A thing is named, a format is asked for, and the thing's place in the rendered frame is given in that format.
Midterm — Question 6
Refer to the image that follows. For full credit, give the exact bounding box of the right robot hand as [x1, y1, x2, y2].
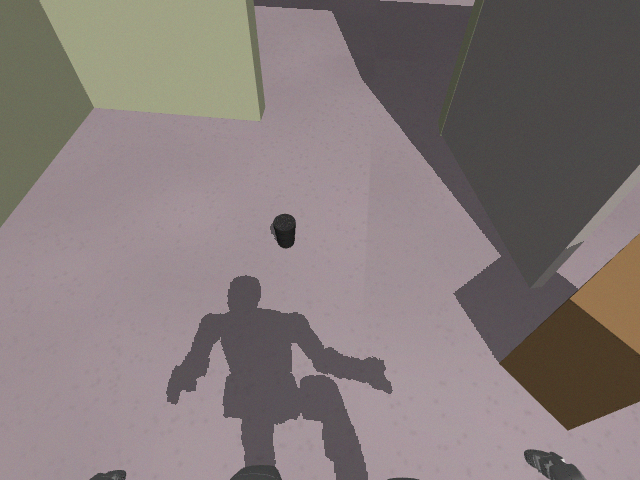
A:
[524, 449, 586, 480]

